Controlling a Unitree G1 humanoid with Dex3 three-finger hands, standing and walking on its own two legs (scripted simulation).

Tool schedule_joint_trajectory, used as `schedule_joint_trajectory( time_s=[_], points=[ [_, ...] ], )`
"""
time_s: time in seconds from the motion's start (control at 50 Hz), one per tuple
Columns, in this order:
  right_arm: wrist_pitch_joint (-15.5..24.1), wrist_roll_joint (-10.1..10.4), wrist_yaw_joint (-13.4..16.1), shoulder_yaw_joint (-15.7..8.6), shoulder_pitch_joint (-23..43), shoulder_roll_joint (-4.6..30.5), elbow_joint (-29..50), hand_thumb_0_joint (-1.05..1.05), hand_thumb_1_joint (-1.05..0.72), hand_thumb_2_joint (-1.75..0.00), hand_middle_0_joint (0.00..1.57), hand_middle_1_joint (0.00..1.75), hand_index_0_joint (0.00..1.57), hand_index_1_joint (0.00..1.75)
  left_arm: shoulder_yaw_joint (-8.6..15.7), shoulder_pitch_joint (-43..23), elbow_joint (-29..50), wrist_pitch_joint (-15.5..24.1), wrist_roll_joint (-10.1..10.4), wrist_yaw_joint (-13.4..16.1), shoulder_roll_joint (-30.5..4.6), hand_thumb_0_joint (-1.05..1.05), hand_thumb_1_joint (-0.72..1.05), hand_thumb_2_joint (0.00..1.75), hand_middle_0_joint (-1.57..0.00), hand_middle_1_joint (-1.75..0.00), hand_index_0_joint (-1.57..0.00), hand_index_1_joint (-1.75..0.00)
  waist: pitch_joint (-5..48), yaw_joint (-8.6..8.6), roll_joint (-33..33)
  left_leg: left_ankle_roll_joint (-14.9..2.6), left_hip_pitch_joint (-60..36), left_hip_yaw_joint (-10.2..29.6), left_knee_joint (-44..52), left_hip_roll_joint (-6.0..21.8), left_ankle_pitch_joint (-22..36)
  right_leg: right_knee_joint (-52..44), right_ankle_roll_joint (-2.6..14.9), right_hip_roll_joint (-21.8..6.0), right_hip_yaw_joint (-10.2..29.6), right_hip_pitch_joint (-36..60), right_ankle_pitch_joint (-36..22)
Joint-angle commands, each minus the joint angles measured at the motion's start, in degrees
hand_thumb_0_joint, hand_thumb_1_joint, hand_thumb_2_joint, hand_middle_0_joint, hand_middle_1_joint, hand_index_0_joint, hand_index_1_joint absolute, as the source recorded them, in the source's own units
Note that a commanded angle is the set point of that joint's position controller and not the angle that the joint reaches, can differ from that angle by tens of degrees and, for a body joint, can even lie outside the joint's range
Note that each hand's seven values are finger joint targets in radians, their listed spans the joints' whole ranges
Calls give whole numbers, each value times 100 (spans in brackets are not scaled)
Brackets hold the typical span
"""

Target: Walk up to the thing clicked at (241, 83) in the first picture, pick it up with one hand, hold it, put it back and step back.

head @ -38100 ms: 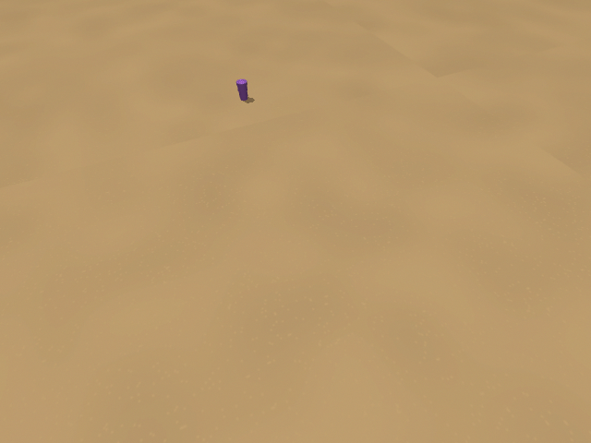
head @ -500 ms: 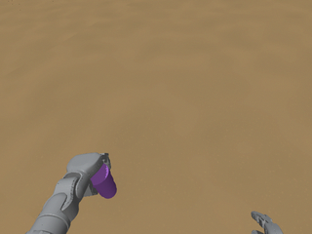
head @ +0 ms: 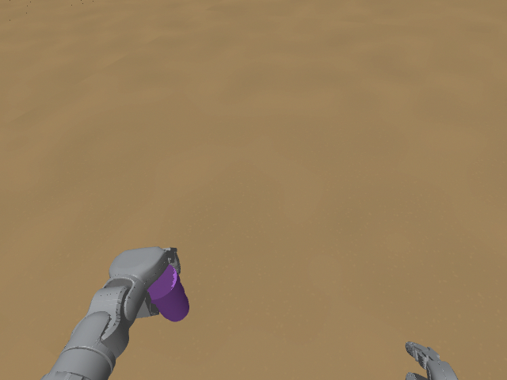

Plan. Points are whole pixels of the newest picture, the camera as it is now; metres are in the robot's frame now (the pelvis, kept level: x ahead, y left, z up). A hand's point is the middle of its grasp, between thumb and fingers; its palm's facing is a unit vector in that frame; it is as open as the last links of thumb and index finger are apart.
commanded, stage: hold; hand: left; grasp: from above
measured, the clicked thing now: (168, 296) +0.31 +0.21 -0.08
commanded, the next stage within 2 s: crouch in 0.10 s
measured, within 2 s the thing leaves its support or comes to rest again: neither
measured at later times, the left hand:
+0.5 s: hand (154, 304) +0.29 +0.22 -0.06, palm faces -0.45 -0.06 -0.89, open 9.4 cm
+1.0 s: hand (181, 315) +0.36 +0.24 -0.28, palm faces -0.41 +0.02 -0.91, open 9.4 cm
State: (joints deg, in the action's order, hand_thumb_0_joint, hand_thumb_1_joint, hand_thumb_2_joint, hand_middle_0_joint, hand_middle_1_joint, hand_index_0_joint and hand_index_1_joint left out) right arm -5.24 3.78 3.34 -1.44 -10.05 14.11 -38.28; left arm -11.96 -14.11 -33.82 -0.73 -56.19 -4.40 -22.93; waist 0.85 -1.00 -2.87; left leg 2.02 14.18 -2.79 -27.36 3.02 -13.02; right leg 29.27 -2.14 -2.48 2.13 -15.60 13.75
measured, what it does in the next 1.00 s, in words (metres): lowers itself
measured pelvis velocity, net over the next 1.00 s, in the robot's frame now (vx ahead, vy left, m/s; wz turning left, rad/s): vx -0.04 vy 0.01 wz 0.01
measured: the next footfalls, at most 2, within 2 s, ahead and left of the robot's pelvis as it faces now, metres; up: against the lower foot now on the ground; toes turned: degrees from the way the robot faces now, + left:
none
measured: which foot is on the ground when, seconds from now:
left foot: down 0.00-1.00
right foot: down 0.00-1.00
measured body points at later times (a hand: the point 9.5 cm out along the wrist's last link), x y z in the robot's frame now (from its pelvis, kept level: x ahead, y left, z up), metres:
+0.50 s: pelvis +0.00 +0.00 +0.00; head +0.02 -0.02 +0.44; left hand +0.31 +0.23 -0.01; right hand +0.15 -0.25 -0.12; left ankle +0.01 +0.14 -0.74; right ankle +0.02 -0.14 -0.74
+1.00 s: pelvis -0.04 +0.01 -0.17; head +0.11 +0.03 +0.26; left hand +0.38 +0.24 -0.23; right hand +0.01 -0.28 -0.29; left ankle +0.01 +0.14 -0.74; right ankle +0.02 -0.14 -0.74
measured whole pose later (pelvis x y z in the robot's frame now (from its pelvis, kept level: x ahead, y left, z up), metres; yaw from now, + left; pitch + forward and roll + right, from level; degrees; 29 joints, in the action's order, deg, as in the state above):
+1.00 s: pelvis -0.04 +0.01 -0.17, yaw +1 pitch +29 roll -2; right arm -1.4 -2.7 0.6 -5.2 -14.5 14.6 -43.0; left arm -3.8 -38.2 -68.9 3.2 -67.1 21.0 -24.3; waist 10.8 7.5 -2.3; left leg 1.3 81.7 2.1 -85.5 3.4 -32.6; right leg 83.3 -3.4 -1.7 1.5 -80.0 31.9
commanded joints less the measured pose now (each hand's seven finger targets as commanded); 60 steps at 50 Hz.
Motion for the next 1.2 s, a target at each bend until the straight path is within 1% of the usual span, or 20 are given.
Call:
schedule_joint_trajectory(
  time_s=[0.0,0.08,0.16,0.18,0.2,0.22,0.26,0.34,0.48,0.58,0.62,0.66,0.74,0.78,0.88,1.0,1.08,1.12,1.14,1.18],
  points=[
    [258,20,58,-239,558,669,865,0,-91,-90,20,30,20,30,576,-1692,1028,33,36,178,-1146,0,44,81,-74,-98,-80,-91,1147,7,193,-230,-524,-77,342,-341,742,-524,208,367,-239,163,-558],
    [248,13,72,-240,587,659,861,0,-91,-90,20,30,20,30,717,-1751,1173,72,-18,255,-1274,0,44,81,-75,-96,-81,-90,1266,-50,151,-220,-585,-68,304,-361,878,-506,206,362,-238,197,-652],
    [246,6,74,-249,566,673,836,0,-91,-90,20,30,20,30,690,-1731,1139,102,-9,341,-1223,0,46,83,-78,-96,-84,-90,1276,-3,230,-232,-596,-63,287,-353,844,-522,190,356,-233,209,-657],
    [242,11,72,-252,574,654,852,0,-94,-92,20,30,20,30,616,-1688,1190,95,-25,359,-1125,0,51,75,-79,-101,-88,-93,1297,-20,153,-231,-602,-77,281,-368,887,-496,198,348,-225,182,-706],
    [232,6,72,-269,570,670,827,0,-89,-90,20,30,20,30,740,-1659,1185,91,-12,388,-1231,0,43,79,-71,-98,-80,-91,1309,-37,170,-224,-619,-76,271,-362,885,-516,191,352,-232,214,-680],
    [233,-4,69,-280,540,685,818,0,-90,-90,20,30,20,30,745,-1619,1134,101,-30,408,-1227,0,45,81,-74,-98,-81,-92,1309,2,249,-235,-606,-76,264,-352,870,-508,184,360,-238,220,-685],
    [225,0,66,-272,541,677,770,0,-90,-90,20,30,20,30,599,-1548,1001,102,-44,440,-1091,0,49,86,-78,-100,-84,-94,1219,34,365,-244,-560,-63,231,-356,948,-489,172,352,-242,170,-786],
    [192,-4,57,-284,469,656,746,0,-90,-90,20,30,20,30,562,-1448,662,206,-139,569,-1016,0,49,85,-79,-99,-84,-93,1086,81,539,-263,-399,-63,142,-389,903,-456,154,323,-245,21,-788],
    [127,-125,-19,-385,202,700,504,0,-91,-90,20,30,20,30,603,-1749,-305,486,-460,1302,-935,0,50,80,-79,-97,-85,-90,1128,247,472,-211,199,-29,-363,-391,649,40,192,310,-249,-593,-577],
    [171,-279,-143,-536,-215,798,218,0,-91,-90,20,30,20,30,605,-2623,-1053,514,-790,1984,-926,0,52,85,-82,-100,-88,-94,1767,451,262,-172,1141,-17,-1514,-357,523,1025,205,303,-211,-1569,-551],
    [198,-327,-184,-562,-356,785,185,0,-91,-90,20,30,20,30,480,-2706,-1605,485,-932,2198,-694,0,51,78,-80,-97,-87,-91,1885,550,328,-170,1681,2,-2018,-341,408,1504,226,299,-227,-2044,-484],
    [244,-365,-205,-601,-438,823,144,0,-91,-90,20,30,20,30,575,-3079,-1794,482,-1003,2417,-797,0,51,77,-80,-97,-87,-90,2152,512,178,-157,2223,12,-2493,-328,256,1949,252,298,-234,-2493,-341],
    [362,-458,-205,-635,-612,896,98,0,-91,-90,20,30,20,30,716,-3490,-2525,407,-1102,2705,-963,0,52,77,-81,-96,-88,-89,2638,617,69,-180,3225,104,-3344,-302,-107,2783,285,318,-291,-3425,32],
    [439,-498,-192,-652,-690,921,52,0,-91,-90,20,30,20,30,696,-3661,-2777,392,-1050,2757,-874,0,50,76,-79,-95,-86,-88,2848,678,42,-189,3644,180,-3719,-274,-283,3224,318,340,-374,-3919,230],
    [550,-596,-175,-682,-830,976,35,0,-91,-90,20,30,20,30,953,-4114,-2553,370,-1054,2811,-1266,0,47,75,-79,-92,-85,-86,3894,682,-455,-187,4356,308,-4579,-240,-545,4257,373,315,-448,-4827,491],
    [630,-694,-207,-667,-897,1027,-43,0,-91,-90,20,30,20,30,1207,-4383,-2856,348,-1085,2720,-1547,0,40,75,-72,-94,-79,-88,4117,913,-369,-224,5368,449,-5420,-202,-911,5165,385,318,-541,-5846,801],
    [718,-742,-269,-613,-907,1018,-60,0,-91,-90,20,30,20,30,1270,-4613,-3007,449,-1092,2663,-1672,0,42,74,-74,-93,-80,-86,3964,998,-447,-233,6092,512,-5854,-243,-1623,5594,392,272,-564,-6615,1399],
    [755,-746,-304,-611,-938,1062,-58,0,-91,-90,20,30,20,30,1381,-4825,-2816,543,-1165,2647,-1935,0,43,74,-75,-91,-81,-84,4401,1012,-469,-240,6154,537,-6134,-256,-1601,5876,405,282,-600,-6771,1406],
    [770,-762,-336,-608,-969,1080,-73,0,-91,-90,20,30,20,30,1420,-4721,-3019,575,-1200,2629,-1990,0,47,75,-77,-93,-84,-86,4331,1057,-417,-258,6279,536,-6294,-264,-1549,5972,389,273,-605,-6891,1350],
    [807,-793,-374,-583,-1000,1064,-74,0,-91,-90,20,30,20,30,1453,-5151,-2620,670,-1186,2646,-2042,0,49,80,-79,-94,-86,-88,4607,1087,-572,-261,6412,535,-6506,-280,-1705,6160,397,274,-612,-7110,1486]
  ],
)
